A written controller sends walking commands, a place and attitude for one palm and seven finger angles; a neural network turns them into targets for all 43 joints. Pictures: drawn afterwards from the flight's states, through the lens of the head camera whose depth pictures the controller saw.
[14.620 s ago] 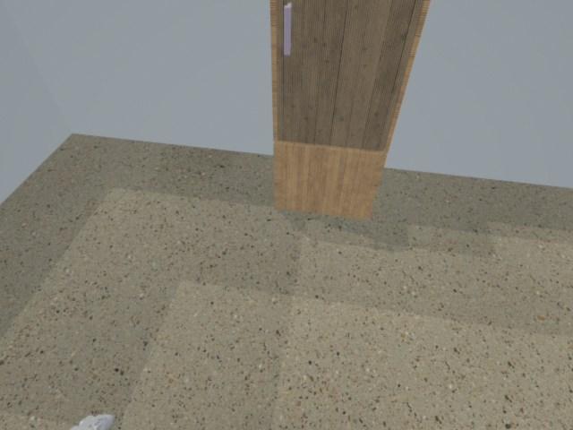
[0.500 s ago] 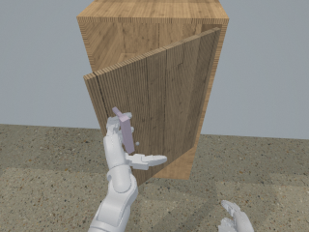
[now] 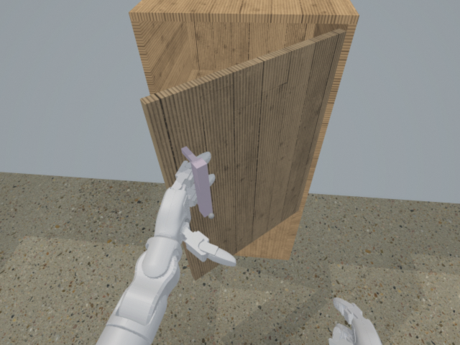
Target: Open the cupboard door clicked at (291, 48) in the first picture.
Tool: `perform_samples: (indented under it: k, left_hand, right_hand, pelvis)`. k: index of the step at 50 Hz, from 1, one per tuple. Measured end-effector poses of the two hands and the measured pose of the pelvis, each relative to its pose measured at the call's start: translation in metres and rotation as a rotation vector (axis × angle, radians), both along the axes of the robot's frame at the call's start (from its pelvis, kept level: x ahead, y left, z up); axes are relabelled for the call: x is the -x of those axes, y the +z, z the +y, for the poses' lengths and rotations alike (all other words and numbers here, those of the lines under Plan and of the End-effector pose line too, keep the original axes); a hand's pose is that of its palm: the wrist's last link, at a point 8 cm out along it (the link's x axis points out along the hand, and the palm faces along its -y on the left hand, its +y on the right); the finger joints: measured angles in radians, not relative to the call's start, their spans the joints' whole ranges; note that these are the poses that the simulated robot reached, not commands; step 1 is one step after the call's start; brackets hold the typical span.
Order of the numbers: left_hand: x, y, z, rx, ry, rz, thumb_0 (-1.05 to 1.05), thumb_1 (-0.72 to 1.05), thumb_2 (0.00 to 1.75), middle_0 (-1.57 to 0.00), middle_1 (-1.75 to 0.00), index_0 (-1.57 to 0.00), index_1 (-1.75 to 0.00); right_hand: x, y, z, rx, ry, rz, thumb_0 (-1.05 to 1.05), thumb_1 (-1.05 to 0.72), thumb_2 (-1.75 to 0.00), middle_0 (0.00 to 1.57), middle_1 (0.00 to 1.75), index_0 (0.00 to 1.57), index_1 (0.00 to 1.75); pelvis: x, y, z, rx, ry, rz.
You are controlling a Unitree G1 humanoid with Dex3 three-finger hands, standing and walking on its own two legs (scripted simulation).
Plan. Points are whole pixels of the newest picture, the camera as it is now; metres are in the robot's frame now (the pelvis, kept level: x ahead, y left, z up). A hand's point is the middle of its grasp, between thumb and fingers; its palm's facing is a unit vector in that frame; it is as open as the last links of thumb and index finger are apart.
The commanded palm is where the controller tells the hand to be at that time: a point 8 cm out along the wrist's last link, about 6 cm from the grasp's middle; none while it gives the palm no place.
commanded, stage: slide the hand sideways off the handle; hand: left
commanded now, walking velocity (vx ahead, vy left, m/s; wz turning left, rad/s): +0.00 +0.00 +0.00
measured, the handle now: (196, 182) +0.36 +0.09 +0.11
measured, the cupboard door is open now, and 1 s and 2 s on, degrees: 42 43 43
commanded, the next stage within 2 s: draw the hand back to the body in 0.98 s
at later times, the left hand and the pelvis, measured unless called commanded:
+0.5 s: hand (196, 236) +0.26 +0.08 +0.10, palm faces -0.07 -1.00 -0.03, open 16.2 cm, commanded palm +0.23 +0.14 +0.10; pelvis +0.03 -0.01 +0.00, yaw -2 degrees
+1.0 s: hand (156, 266) +0.21 +0.13 +0.09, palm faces -0.03 -1.00 -0.06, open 16.3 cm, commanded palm +0.19 +0.18 +0.10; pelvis +0.03 -0.02 -0.01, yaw -1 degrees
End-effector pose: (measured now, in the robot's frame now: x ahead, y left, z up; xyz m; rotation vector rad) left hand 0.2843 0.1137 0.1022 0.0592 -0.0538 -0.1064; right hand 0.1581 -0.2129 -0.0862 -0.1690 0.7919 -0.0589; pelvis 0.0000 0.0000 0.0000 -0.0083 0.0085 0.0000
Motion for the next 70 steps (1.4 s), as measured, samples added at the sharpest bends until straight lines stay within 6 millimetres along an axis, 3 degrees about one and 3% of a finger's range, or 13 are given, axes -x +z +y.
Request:
perform_samples:
  k: [12, 26, 33, 49, 59, 70]
  left_hand:
    - [0.012, -0.001, -0.007, 0.056, -0.004, 0.023, -0.02, -0.5, 0.3, -0.18, -0.35, -0.16, -0.35]
    - [0.038, -0.006, 0.02, 0.032, 0.035, 0.049, -0.02, -0.5, 0.3, -0.2, -0.33, -0.18, -0.32]
    - [0.052, -0.005, 0.031, 0.025, 0.058, 0.054, -0.02, -0.5, 0.3, -0.19, -0.32, -0.18, -0.32]
    - [0.09, -0.008, 0.068, 0.001, 0.081, 0.044, -0.02, -0.5, 0.3, -0.16, -0.3, -0.15, -0.31]
    - [0.084, -0.007, 0.074, 0.014, 0.047, 0.022, -0.02, -0.5, 0.3, -0.15, -0.3, -0.15, -0.3]
    - [0.087, 0.013, 0.101, -0.008, 0.086, 0.014, -0.02, -0.5, 0.3, -0.15, -0.3, -0.15, -0.3]
  right_hand:
    - [-0.001, 0.016, -0.007, -0.014, -0.026, -0.082, 0.01, -0.9, -0.9, 0.2, 0.29, 0.2, 0.3]
    - [-0.038, 0.021, -0.016, -0.002, -0.005, -0.137, 0.01, -0.9, -0.9, 0.2, 0.29, 0.2, 0.3]
    - [-0.047, 0.02, -0.02, -0.01, -0.003, -0.158, 0.01, -0.9, -0.9, 0.2, 0.29, 0.2, 0.3]
    - [-0.041, 0.013, -0.031, 0.023, -0.013, -0.187, 0.02, -0.9, -0.9, 0.2, 0.29, 0.2, 0.3]
    - [-0.032, 0.016, -0.021, 0.03, -0.025, -0.222, 0.02, -0.9, -0.9, 0.2, 0.29, 0.2, 0.3]
    - [-0.03, 0.023, -0.002, 0.012, -0.012, -0.242, 0.02, -0.9, -0.9, 0.2, 0.3, 0.2, 0.3]
  pelvis:
    - [-0.01, 0.004, -0.001, -0.012, -0.043, 0.001]
    - [-0.028, 0.002, -0.011, -0.011, -0.035, 0.028]
    - [-0.036, -0.001, -0.016, -0.014, -0.031, 0.048]
    - [-0.031, -0.011, -0.018, -0.003, -0.01, 0.069]
    - [-0.023, -0.012, -0.009, 0.006, -0.013, 0.063]
    - [-0.023, -0.006, 0.002, 0.013, -0.014, 0.036]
